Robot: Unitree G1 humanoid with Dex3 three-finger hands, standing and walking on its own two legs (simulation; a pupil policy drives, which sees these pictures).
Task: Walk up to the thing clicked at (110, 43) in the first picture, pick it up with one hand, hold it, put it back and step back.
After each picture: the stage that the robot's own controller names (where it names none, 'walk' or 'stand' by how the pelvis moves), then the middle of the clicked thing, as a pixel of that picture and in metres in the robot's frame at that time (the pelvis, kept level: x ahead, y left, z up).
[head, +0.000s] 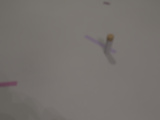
stand; (108, 44) +1.27 -0.30 -0.66
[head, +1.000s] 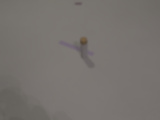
walk; (83, 48) +1.17 +0.05 -0.63
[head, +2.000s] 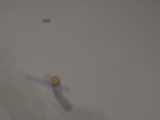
walk; (57, 87) +0.69 +0.23 -0.64
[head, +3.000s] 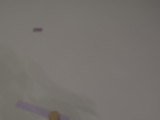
walk; out of the picture +0.39 +0.14 -0.64
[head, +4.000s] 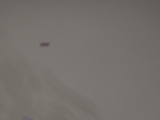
stand; out of the picture +0.33 +0.15 -0.65
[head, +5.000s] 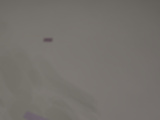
stand; out of the picture +0.33 +0.12 -0.65
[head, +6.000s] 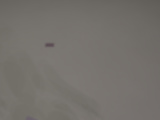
stand; out of the picture +0.33 +0.13 -0.66
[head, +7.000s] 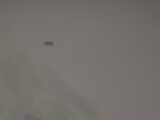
stand; out of the picture +0.34 +0.13 -0.66
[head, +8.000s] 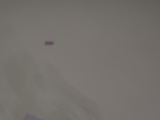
stand; out of the picture +0.34 +0.14 -0.66
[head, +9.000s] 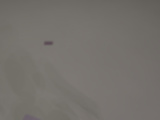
stand; out of the picture +0.33 +0.14 -0.66
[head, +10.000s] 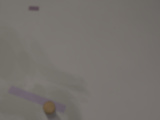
go down; (50, 111) +0.37 +0.14 -0.58
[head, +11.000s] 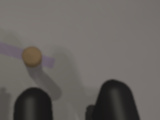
go down; (34, 65) +0.45 +0.15 -0.26
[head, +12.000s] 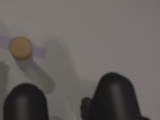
close in; (23, 56) +0.44 +0.15 -0.24
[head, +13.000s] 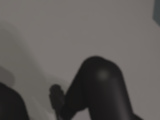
close; out of the picture +0.44 +0.20 -0.17
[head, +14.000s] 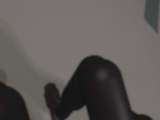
close; out of the picture +0.44 +0.21 -0.17
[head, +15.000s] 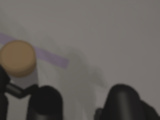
lift; (24, 73) +0.34 +0.18 -0.02
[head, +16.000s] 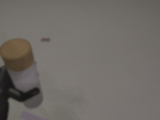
hold; (26, 79) +0.32 +0.17 +0.10
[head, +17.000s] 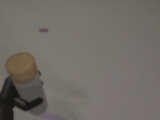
hold; (31, 88) +0.31 +0.17 +0.04
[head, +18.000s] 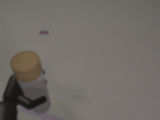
hold; (34, 87) +0.31 +0.16 +0.05
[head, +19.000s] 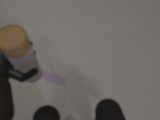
crouch; (24, 59) +0.41 +0.16 -0.02
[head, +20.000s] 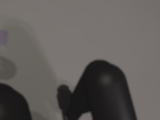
lower; out of the picture +0.47 +0.22 -0.15
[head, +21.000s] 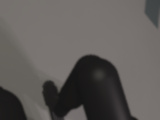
lower; out of the picture +0.47 +0.24 -0.18
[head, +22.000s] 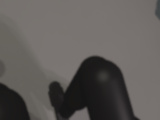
lower; out of the picture +0.46 +0.23 -0.17
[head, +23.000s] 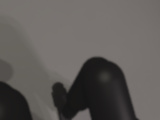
lower; out of the picture +0.45 +0.22 -0.17
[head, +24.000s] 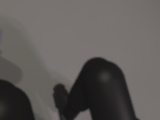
loosen; out of the picture +0.45 +0.20 -0.16
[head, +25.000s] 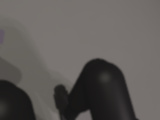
withdraw; out of the picture +0.44 +0.20 -0.18
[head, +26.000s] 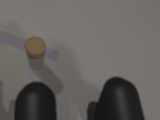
walk; (36, 56) +0.45 +0.15 -0.24
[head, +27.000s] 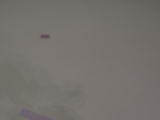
stand; out of the picture +0.36 +0.13 -0.59
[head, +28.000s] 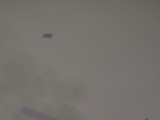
stand; out of the picture +0.36 +0.14 -0.60
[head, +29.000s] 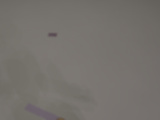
stand; out of the picture +0.37 +0.13 -0.61
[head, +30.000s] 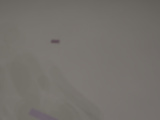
walk; out of the picture +0.38 +0.13 -0.66
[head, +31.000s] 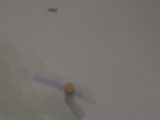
walk; (69, 94) +0.53 +0.06 -0.63
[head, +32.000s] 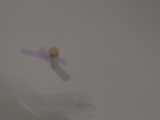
walk; (54, 59) +0.82 +0.19 -0.63
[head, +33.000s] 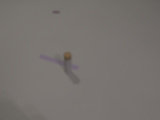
stand; (67, 63) +1.00 +0.13 -0.64
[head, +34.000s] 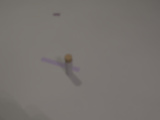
stand; (68, 65) +0.99 +0.12 -0.66
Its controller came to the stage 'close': yes
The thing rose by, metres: 0.71
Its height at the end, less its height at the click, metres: +0.00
